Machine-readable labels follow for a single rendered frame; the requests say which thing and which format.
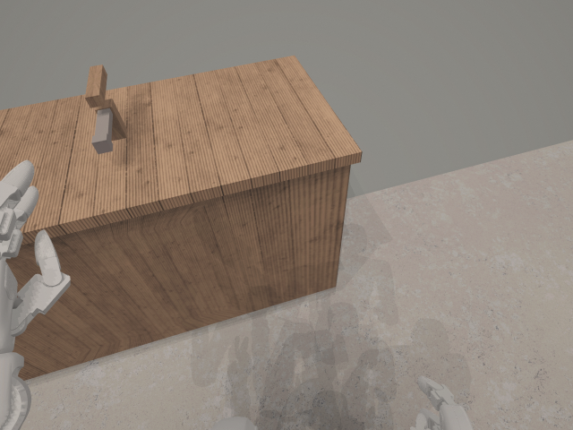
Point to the left robot hand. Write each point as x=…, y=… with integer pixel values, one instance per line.
x=17, y=202

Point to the robot left forearm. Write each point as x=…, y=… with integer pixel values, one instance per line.
x=15, y=396

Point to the counter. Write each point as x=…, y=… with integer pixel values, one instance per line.
x=225, y=193

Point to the tap lever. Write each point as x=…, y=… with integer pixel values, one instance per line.
x=101, y=141

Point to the right robot hand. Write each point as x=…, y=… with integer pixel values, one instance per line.
x=452, y=415

